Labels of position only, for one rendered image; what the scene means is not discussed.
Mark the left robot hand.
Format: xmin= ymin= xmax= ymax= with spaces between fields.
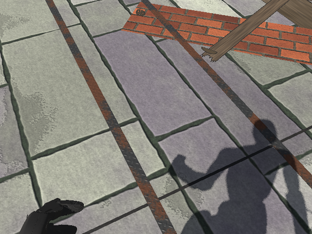
xmin=19 ymin=198 xmax=84 ymax=234

